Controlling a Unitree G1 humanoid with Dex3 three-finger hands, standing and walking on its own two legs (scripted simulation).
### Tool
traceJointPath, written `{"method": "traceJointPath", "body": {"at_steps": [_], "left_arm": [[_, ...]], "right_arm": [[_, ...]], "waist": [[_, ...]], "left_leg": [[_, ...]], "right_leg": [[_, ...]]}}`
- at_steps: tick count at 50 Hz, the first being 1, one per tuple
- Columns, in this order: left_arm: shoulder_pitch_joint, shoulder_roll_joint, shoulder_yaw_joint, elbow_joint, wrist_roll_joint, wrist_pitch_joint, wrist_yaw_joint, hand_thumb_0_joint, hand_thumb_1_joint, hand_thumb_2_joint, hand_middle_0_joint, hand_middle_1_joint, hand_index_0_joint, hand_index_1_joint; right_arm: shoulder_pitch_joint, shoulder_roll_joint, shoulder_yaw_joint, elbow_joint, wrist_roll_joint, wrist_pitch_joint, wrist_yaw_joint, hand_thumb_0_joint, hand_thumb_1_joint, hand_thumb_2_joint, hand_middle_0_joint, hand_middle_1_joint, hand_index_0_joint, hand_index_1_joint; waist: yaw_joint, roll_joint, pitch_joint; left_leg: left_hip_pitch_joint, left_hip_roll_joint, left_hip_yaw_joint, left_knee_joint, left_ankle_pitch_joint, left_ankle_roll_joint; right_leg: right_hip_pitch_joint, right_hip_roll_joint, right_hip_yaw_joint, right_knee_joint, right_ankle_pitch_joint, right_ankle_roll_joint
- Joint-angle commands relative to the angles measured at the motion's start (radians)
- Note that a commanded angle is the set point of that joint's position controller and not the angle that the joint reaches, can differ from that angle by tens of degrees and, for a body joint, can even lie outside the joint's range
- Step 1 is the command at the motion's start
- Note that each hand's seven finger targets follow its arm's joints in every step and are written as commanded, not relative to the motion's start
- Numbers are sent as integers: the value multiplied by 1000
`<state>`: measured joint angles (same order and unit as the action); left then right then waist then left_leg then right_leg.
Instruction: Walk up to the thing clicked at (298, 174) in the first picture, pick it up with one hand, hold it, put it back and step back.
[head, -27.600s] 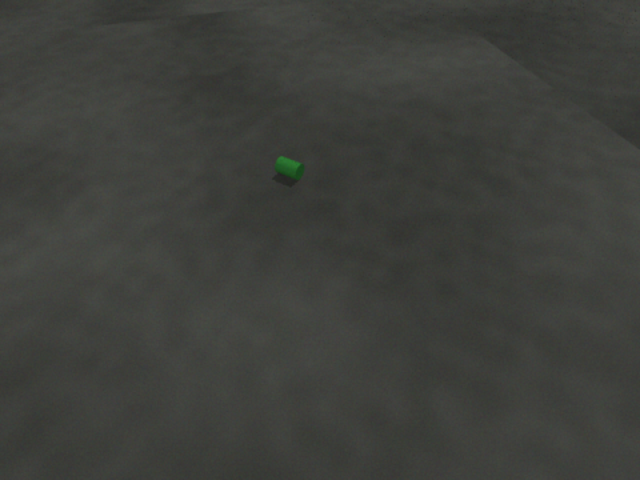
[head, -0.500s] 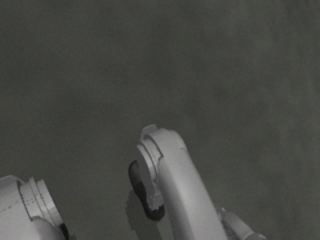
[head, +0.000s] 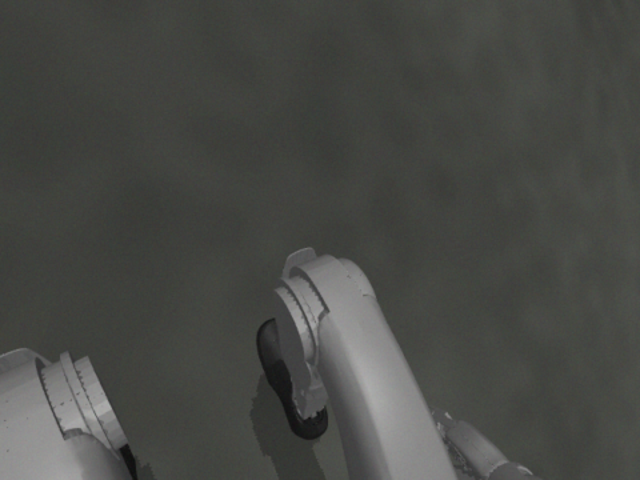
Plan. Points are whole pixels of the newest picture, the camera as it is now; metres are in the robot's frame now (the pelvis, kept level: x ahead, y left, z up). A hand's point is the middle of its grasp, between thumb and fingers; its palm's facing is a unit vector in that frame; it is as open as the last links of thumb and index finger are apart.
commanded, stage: open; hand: left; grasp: from above
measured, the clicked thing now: out of the picture +0.48 +0.35 -0.27
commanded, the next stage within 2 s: withdraw in 0.02 s
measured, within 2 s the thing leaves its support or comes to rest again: neither
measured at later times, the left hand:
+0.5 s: hand out of the picture +0.49 +0.39 -0.13, palm faces -0.30 -0.07 -0.95, open 14.0 cm
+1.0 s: hand out of the picture +0.45 +0.35 -0.12, palm faces -0.46 -0.10 -0.88, open 13.6 cm
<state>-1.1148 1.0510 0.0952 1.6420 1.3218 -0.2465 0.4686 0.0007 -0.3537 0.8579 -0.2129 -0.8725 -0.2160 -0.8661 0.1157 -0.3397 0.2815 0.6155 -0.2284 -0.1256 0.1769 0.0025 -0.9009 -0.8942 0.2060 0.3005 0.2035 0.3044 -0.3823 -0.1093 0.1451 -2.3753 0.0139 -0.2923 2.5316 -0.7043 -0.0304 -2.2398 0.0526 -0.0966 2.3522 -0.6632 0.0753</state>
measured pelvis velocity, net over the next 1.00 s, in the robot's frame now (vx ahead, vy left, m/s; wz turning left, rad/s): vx -0.02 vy -0.01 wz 0.09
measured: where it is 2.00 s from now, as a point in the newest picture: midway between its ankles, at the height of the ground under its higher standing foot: (220, 448)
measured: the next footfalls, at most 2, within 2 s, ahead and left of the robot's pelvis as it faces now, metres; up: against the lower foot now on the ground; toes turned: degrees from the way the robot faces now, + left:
none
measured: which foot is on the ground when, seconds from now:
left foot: down 0.00-1.00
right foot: down 0.00-1.00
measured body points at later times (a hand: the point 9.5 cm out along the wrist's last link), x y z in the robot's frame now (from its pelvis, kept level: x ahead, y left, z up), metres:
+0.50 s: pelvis +0.00 +0.00 +0.01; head +0.25 +0.12 +0.37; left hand +0.50 +0.39 -0.07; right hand +0.08 -0.26 -0.06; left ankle +0.06 +0.13 -0.27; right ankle +0.12 -0.14 -0.27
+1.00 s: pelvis -0.02 -0.01 +0.03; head +0.22 +0.11 +0.40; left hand +0.47 +0.35 -0.07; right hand +0.06 -0.29 -0.04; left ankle +0.06 +0.13 -0.27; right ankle +0.12 -0.14 -0.27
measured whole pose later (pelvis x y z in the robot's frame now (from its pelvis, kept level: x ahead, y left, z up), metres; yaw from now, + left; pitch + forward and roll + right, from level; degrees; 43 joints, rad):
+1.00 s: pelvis -0.02 -0.01 +0.03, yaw +5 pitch +32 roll -11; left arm -1.10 0.88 0.03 1.39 1.28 -0.28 0.20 0.00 -0.43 0.93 -0.16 -0.93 -0.16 -0.93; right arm 0.17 -0.34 0.15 0.62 -0.13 0.07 0.09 0.00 -0.91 -0.90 0.20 0.30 0.20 0.30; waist -0.30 -0.03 0.02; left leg -2.34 0.00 -0.19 2.36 -0.60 -0.02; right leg -2.21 0.00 -0.04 2.25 -0.62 0.05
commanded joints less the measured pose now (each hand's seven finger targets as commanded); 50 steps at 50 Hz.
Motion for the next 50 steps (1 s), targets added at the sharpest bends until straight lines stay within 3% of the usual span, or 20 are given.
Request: {"method": "traceJointPath", "body": {"at_steps": [1, 2, 3, 7, 11, 12, 15, 18, 22, 23, 24, 27, 28, 31, 32, 35, 39, 42, 46, 50], "left_arm": [[-238, 224, 13, -81, -15, 16, 39, 0, -462, 937, -114, -954, -115, -951], [-288, 237, 17, -166, -23, 7, 39, 0, -455, 947, -120, -958, -121, -956], [-283, 242, 20, -159, -21, 7, 39, 0, -456, 958, -116, -962, -115, -961], [-249, 214, -1, -103, -18, 16, 32, 0, -499, 962, -77, -1023, -94, -1004], [-301, 254, 29, -199, -26, 26, 34, 0, -508, 967, -84, -1009, -95, -997], [-310, 274, 46, -244, -24, 29, 41, 0, -509, 968, -84, -1007, -94, -995], [-302, 261, 71, -305, -23, 51, 41, 0, -508, 966, -90, -990, -97, -982], [-288, 239, 82, -429, -51, 89, 15, 0, -518, 973, -86, -991, -90, -986], [-263, 157, 47, -479, -87, 149, -90, 0, -518, 978, -83, -986, -84, -983], [-279, 161, 43, -510, -92, 160, -121, 0, -519, 980, -83, -988, -83, -986], [-274, 125, 28, -497, -106, 172, -158, 0, -517, 981, -80, -990, -82, -987], [-249, -7, -53, -474, -155, 182, -283, 0, -530, 999, -80, -1001, -76, -1004], [-213, -33, -78, -447, -166, 183, -323, 0, -529, 1000, -81, -1005, -78, -1008], [-213, -65, -102, -499, -205, 171, -412, 0, -494, 983, -96, -991, -96, -991], [-205, -52, -102, -509, -213, 162, -430, 0, -480, 972, -110, -975, -109, -976], [-233, -27, -93, -542, -221, 113, -469, 0, -442, 946, -134, -953, -136, -951], [-270, 81, -23, -544, -187, 23, -436, 0, -419, 920, -170, -907, -168, -910], [-285, 80, -19, -490, -139, -34, -353, 0, -431, 925, -161, -912, -159, -914], [-374, 64, -34, -425, -67, -41, -226, 0, -444, 931, -140, -927, -143, -923], [-462, 141, 12, -395, -31, -7, -135, 0, -436, 921, -141, -924, -147, -917]], "right_arm": [[191, -315, -103, 8, 0, 1, -9, 0, -892, -898, 201, 301, 201, 301], [196, -320, -105, 1, -1, 3, -9, 0, -890, -897, 201, 301, 201, 301], [193, -320, -107, 2, 2, 5, -12, 0, -888, -897, 201, 301, 201, 301], [196, -311, -104, 11, 0, 7, -10, 0, -904, -898, 201, 300, 201, 300], [198, -318, -114, -5, 7, 4, -14, 0, -907, -900, 201, 300, 200, 300], [194, -318, -120, -7, 9, 4, -13, 0, -907, -900, 201, 300, 200, 300], [204, -314, -142, -11, 16, 4, -3, 0, -907, -901, 200, 300, 200, 300], [198, -287, -174, -19, 38, 17, 11, 0, -906, -902, 200, 300, 200, 300], [224, -267, -220, -8, 69, 49, 23, 0, -904, -902, 200, 300, 200, 300], [232, -264, -229, -10, 79, 65, 21, 0, -904, -902, 200, 300, 200, 300], [248, -263, -240, -14, 85, 79, 19, 0, -903, -901, 200, 300, 200, 300], [268, -263, -259, -15, 106, 121, 3, 0, -907, -904, 200, 300, 200, 300], [269, -263, -265, -10, 114, 133, -7, 0, -906, -903, 200, 300, 200, 300], [281, -261, -267, -19, 125, 162, -42, 0, -901, -901, 200, 300, 200, 300], [275, -256, -267, -23, 130, 170, -51, 0, -901, -901, 200, 300, 200, 300], [275, -235, -253, -30, 132, 189, -79, 0, -897, -898, 200, 300, 200, 300], [252, -218, -227, -40, 123, 200, -102, 0, -900, -900, 200, 300, 200, 300], [217, -206, -204, -35, 110, 205, -110, 0, -900, -899, 200, 300, 200, 300], [227, -216, -200, -17, 91, 195, -102, 0, -898, -897, 200, 300, 200, 300], [235, -238, -208, -9, 78, 177, -96, 0, -898, -896, 200, 300, 200, 300]], "waist": [[-47, 520, -638], [-45, 528, -667], [-32, 551, -698], [-46, 530, -665], [-21, 579, -713], [-4, 612, -743], [9, 683, -787], [65, 742, -912], [77, 685, -910], [82, 659, -923], [67, 609, -898], [39, 495, -790], [47, 433, -760], [49, 372, -716], [63, 356, -723], [54, 291, -729], [86, 309, -763], [92, 396, -777], [55, 507, -779], [55, 569, -854]], "left_leg": [[527, 30, 147, -245, 233, 32], [528, 27, 148, -252, 236, 31], [558, 28, 144, -259, 246, 26], [532, 28, 147, -254, 224, 33], [587, 27, 148, -263, 257, 23], [615, 29, 148, -273, 266, 18], [664, 26, 151, -287, 312, 7], [702, 24, 174, -311, 332, 11], [663, 15, 196, -344, 313, 22], [652, 12, 201, -356, 306, 30], [635, 8, 201, -373, 287, 33], [580, 3, 182, -422, 203, 41], [560, 1, 179, -430, 179, 48], [552, -9, 180, -450, 178, 50], [551, -10, 184, -455, 172, 51], [519, -14, 199, -435, 179, 62], [505, -17, 212, -409, 183, 59], [548, -16, 216, -422, 162, 47], [631, -9, 209, -436, 133, 37], [660, -9, 212, -420, 141, 36]], "right_leg": [[322, 26, -161, -181, 263, -94], [337, 24, -162, -188, 266, -92], [341, 22, -163, -182, 273, -96], [334, 25, -159, -182, 262, -91], [322, 17, -159, -179, 278, -99], [318, 17, -161, -172, 280, -101], [299, 9, -157, -157, 307, -109], [313, 9, -131, -166, 320, -109], [299, 4, -107, -205, 303, -108], [323, 6, -98, -225, 303, -107], [331, 1, -95, -246, 293, -106], [312, -4, -92, -292, 220, -112], [311, -4, -87, -311, 196, -113], [338, -18, -73, -351, 182, -118], [348, -19, -67, -358, 172, -119], [395, -23, -51, -382, 174, -113], [396, -27, -41, -367, 161, -112], [346, -21, -51, -334, 145, -115], [264, -18, -75, -300, 143, -116], [240, -24, -83, -271, 163, -114]]}}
